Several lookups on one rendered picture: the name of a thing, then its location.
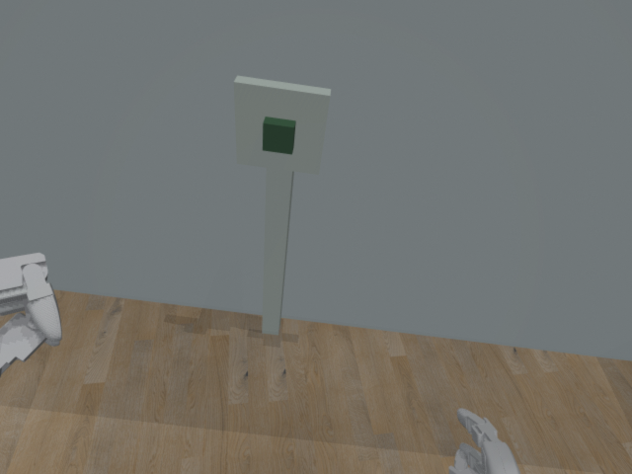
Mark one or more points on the button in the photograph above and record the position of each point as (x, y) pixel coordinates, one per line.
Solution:
(278, 135)

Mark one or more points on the robot left hand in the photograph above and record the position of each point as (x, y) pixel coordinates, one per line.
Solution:
(23, 287)

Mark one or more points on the robot right hand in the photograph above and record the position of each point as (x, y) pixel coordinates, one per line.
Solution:
(495, 458)

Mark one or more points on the panel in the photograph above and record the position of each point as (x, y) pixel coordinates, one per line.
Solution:
(254, 100)

